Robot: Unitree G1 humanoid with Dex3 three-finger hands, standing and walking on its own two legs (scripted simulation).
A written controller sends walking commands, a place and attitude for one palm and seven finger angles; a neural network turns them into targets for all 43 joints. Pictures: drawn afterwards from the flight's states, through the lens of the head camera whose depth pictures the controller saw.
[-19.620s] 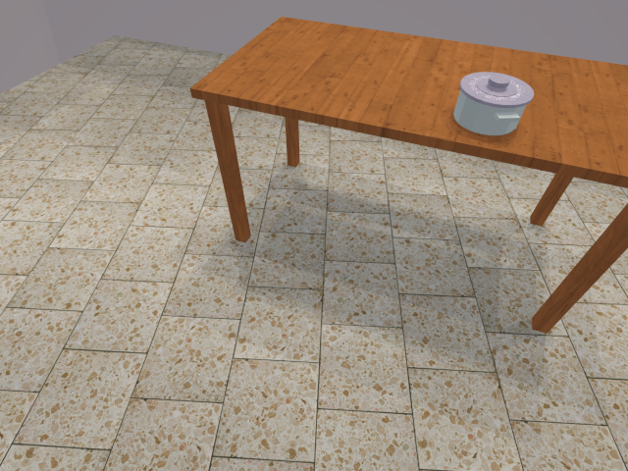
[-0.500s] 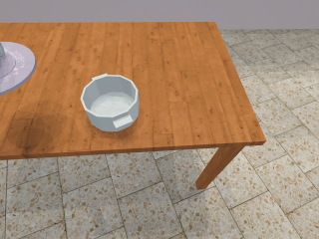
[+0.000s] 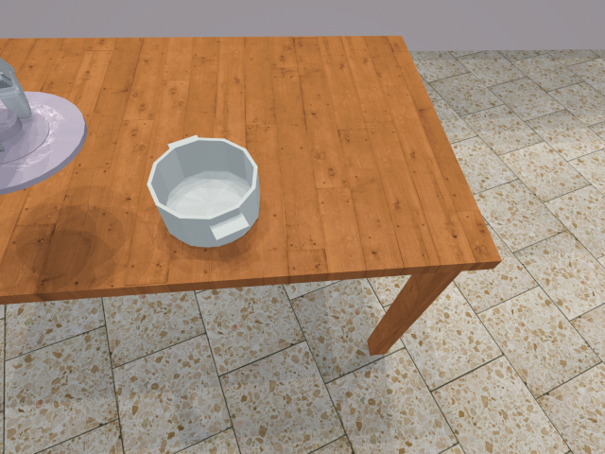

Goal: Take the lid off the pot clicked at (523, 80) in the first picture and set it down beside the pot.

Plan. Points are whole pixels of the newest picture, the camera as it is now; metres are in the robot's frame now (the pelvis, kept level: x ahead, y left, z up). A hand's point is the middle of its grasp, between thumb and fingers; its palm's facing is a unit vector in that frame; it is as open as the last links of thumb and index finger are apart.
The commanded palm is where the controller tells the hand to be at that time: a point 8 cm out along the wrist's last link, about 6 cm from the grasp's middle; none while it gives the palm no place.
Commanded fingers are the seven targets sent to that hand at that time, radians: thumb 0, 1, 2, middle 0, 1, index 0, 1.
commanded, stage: lower the lid onto the table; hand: left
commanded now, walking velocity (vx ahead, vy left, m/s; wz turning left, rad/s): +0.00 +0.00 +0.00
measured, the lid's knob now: out of the picture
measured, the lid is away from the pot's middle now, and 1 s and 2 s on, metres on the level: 0.22 0.22 0.23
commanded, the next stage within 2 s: none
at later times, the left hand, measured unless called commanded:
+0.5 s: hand out of the picture +0.45 +0.37 +0.14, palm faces -0.41 -0.14 -0.90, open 8.2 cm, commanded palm +0.48 +0.37 +0.21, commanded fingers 0.00 0.62 1.00 -0.88 -1.11 -0.75 -1.06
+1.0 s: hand (2, 171) +0.44 +0.36 +0.11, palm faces -0.43 -0.13 -0.89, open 8.2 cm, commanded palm +0.48 +0.37 +0.17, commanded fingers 0.00 0.62 1.00 -0.88 -1.11 -0.75 -1.06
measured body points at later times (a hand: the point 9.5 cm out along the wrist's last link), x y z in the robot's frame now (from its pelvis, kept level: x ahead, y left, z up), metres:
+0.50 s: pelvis +0.00 +0.00 +0.00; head +0.09 +0.02 +0.44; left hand +0.47 +0.37 +0.19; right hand +0.04 -0.28 -0.12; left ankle +0.01 +0.06 -0.74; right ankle -0.02 -0.15 -0.74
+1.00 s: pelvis +0.00 +0.00 -0.01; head +0.08 +0.02 +0.43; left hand +0.46 +0.36 +0.16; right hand +0.03 -0.28 -0.12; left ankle +0.01 +0.06 -0.74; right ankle -0.02 -0.15 -0.74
